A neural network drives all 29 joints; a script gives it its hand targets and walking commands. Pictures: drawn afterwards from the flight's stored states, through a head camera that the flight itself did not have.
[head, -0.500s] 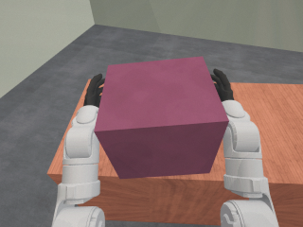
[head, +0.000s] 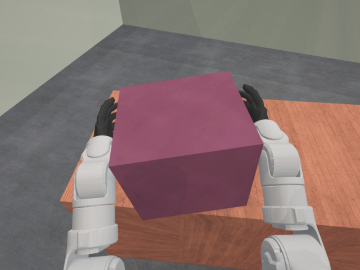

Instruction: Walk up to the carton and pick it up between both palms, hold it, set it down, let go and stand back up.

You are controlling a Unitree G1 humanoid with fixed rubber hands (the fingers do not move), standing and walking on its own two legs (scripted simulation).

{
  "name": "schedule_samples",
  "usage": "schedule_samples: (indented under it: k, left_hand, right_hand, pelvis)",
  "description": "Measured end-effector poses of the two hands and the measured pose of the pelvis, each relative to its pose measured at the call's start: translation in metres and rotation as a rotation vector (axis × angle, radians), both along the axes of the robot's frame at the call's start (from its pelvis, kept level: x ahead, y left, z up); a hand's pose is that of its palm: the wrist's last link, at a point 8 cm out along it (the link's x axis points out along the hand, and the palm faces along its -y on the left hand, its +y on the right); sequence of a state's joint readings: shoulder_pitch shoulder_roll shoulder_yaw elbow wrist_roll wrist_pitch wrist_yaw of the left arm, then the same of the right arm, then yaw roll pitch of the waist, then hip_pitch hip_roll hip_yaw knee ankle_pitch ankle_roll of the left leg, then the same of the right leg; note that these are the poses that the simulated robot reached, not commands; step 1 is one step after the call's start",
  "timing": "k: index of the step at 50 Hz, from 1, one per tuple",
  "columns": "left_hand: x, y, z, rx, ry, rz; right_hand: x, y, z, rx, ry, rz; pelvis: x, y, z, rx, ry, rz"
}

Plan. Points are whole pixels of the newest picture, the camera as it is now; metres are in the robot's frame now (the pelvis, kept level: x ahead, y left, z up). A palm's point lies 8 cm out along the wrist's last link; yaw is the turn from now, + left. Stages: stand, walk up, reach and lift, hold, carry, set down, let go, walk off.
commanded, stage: set down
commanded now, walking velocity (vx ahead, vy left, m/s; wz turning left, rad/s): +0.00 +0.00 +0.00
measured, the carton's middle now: (184, 147) +0.32 +0.01 +0.13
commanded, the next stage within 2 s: none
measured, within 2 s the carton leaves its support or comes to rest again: neither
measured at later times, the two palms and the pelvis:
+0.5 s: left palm (113, 139) +0.36 +0.17 +0.11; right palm (253, 129) +0.38 -0.14 +0.12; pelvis +0.02 +0.01 +0.00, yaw +0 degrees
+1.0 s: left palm (123, 145) +0.37 +0.16 +0.07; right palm (254, 138) +0.39 -0.16 +0.08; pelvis +0.01 +0.00 +0.00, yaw +0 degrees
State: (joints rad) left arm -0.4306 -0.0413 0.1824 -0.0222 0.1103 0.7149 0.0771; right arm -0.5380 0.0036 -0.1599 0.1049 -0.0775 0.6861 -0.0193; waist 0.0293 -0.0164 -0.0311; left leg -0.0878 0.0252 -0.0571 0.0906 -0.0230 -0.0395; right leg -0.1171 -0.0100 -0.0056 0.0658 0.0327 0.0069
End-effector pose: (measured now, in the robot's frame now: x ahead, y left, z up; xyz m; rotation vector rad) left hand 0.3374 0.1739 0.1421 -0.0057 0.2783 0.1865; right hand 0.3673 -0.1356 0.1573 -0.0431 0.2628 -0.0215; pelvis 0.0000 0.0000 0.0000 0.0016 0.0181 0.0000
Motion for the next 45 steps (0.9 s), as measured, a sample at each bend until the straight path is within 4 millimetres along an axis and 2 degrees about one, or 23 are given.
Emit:
schedule_samples:
  k: [13, 32, 45]
  left_hand:
    - [0.017, -0.004, -0.016, 0.004, 0.024, -0.032]
    - [0.018, -0.005, -0.042, 0.006, 0.028, -0.012]
    - [0.025, -0.015, -0.062, 0.023, 0.039, -0.031]
  right_hand:
    - [0.008, -0.005, -0.022, 0.000, 0.024, -0.023]
    - [0.014, -0.008, -0.047, -0.017, 0.023, 0.007]
    - [0.016, -0.017, -0.070, -0.032, 0.030, 0.008]
  pelvis:
    - [0.011, 0.005, 0.001, 0.000, 0.009, -0.004]
    - [0.015, 0.004, 0.001, 0.001, 0.036, -0.004]
    - [0.013, 0.001, 0.000, 0.002, 0.076, -0.002]
